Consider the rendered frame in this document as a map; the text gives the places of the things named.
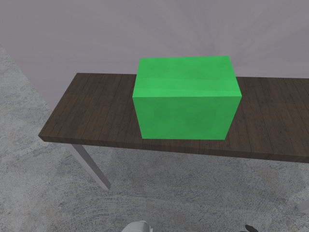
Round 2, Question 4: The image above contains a carton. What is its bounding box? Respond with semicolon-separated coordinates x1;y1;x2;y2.
132;56;242;140

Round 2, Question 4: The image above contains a table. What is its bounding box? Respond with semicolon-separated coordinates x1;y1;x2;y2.
38;73;309;213

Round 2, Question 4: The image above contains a robot left thigh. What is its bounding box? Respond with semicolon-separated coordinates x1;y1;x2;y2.
121;221;154;232

